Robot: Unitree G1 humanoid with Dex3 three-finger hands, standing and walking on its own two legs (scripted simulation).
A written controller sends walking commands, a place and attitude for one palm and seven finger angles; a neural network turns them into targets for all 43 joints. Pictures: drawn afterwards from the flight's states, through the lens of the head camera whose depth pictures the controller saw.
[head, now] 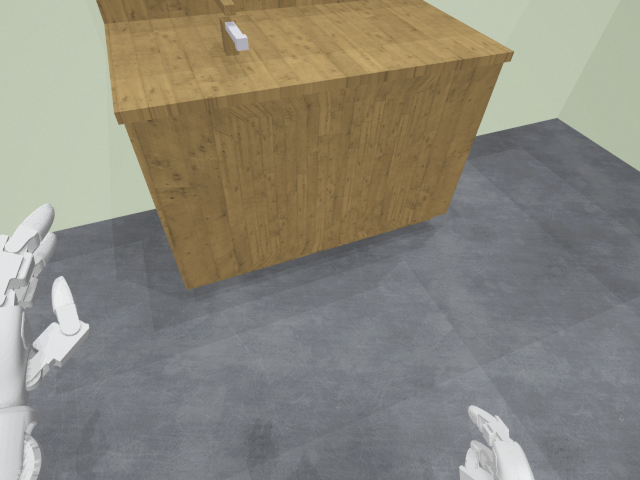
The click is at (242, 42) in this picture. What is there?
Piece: tap's lever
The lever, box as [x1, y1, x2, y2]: [234, 34, 248, 50]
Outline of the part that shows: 244,34 234,35 235,47 237,50 248,49 247,38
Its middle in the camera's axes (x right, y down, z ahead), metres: -0.20 -0.48 +0.95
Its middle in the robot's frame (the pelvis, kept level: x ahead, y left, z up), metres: +1.03 +0.26 +0.10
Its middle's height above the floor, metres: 0.87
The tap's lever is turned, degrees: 0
